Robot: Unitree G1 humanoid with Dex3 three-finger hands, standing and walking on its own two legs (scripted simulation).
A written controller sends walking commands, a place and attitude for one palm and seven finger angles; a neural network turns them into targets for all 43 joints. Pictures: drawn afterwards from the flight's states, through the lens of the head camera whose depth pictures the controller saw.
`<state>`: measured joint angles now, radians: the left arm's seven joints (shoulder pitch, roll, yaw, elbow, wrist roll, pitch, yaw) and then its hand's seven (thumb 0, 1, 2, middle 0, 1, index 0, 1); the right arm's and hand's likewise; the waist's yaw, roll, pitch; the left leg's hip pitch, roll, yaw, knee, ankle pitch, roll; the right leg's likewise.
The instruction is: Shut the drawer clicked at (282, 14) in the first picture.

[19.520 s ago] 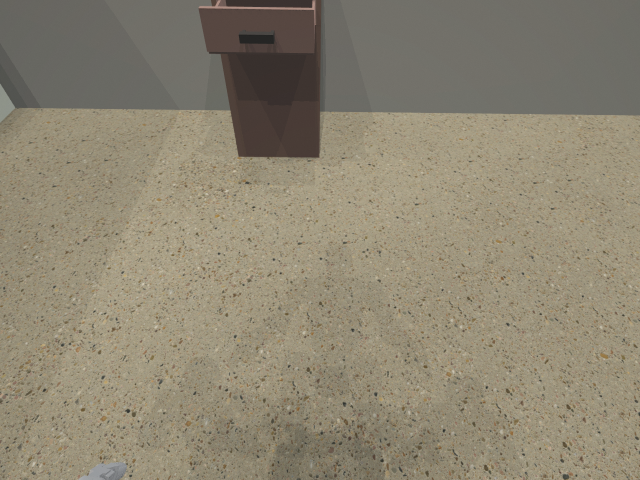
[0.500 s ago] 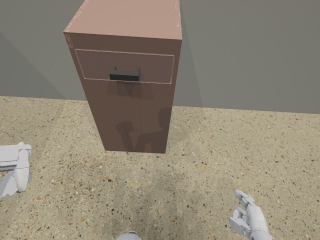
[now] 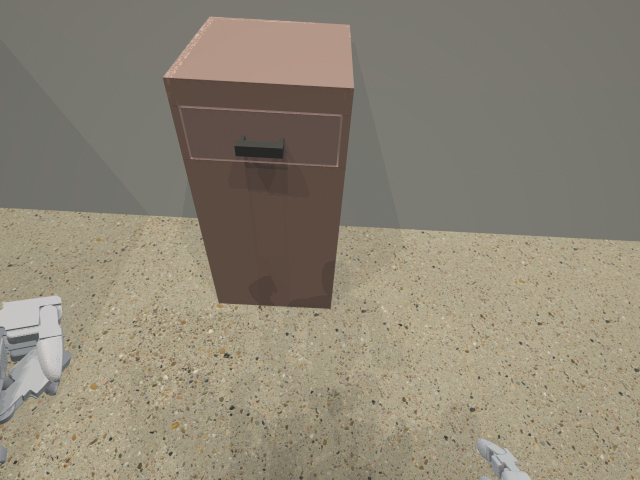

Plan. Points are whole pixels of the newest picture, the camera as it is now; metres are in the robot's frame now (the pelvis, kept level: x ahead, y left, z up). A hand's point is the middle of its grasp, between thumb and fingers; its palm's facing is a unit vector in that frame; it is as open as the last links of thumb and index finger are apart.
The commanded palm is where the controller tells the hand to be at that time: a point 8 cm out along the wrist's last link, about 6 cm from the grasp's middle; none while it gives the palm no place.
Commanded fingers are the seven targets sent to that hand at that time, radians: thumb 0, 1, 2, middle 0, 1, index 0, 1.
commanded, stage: stop stepping back and stand still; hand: left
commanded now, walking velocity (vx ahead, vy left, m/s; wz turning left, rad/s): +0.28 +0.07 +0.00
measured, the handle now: (260, 144) +0.85 +0.20 -0.04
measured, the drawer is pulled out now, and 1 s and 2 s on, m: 0.00 0.00 0.00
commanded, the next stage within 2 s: let the arm hang, fingers relaxed in 0.42 s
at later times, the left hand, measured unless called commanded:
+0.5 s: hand (44, 382) +0.16 +0.25 +0.16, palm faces +0.42 -0.80 -0.42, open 3.2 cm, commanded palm none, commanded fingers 0.00 0.90 0.90 -1.40 -1.60 -1.40 -1.60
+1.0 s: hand out of the picture -0.08 +0.21 -0.17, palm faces +0.11 -0.97 -0.23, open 4.3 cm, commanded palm none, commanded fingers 0.00 0.90 0.90 -0.40 -0.52 -0.40 -0.52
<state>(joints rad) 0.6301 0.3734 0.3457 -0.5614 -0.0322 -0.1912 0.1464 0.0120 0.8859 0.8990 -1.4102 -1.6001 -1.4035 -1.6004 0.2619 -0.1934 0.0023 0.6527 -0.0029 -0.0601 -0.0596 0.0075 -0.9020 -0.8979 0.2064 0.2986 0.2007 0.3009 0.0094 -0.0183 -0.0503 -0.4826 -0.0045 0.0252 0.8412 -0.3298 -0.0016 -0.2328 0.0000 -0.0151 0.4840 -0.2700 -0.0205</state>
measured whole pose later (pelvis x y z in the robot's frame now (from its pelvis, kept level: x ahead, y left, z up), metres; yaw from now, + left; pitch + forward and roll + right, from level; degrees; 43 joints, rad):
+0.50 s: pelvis -0.02 +0.00 -0.01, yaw +2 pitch -1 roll -1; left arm 0.62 0.35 0.35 -0.54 -0.01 -0.24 0.15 0.01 0.89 0.90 -1.41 -1.60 -1.40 -1.60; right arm 0.28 -0.22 -0.01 0.65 -0.01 -0.10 -0.07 0.01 -0.90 -0.90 0.20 0.30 0.20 0.30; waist -0.01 0.00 -0.01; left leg -0.31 0.04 0.05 0.60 -0.33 0.03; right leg -0.25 0.01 -0.08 0.55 -0.27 -0.04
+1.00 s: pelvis -0.01 +0.02 +0.00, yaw +5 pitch -1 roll -1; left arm 0.35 0.22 0.01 1.08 0.02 0.03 0.02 0.01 0.91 0.90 -0.76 -0.96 -0.75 -0.93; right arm 0.27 -0.18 -0.02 1.05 -0.01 0.03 -0.02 0.00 -0.92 -0.90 0.20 0.30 0.20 0.30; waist 0.01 0.00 0.07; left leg -0.28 0.00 0.01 0.47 -0.18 0.02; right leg -0.19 0.01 -0.01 0.44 -0.24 0.00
